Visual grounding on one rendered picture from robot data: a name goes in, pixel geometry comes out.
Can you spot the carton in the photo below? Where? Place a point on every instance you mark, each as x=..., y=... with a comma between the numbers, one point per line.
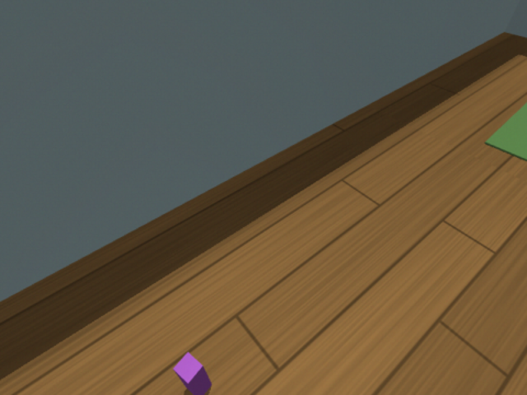
x=193, y=375

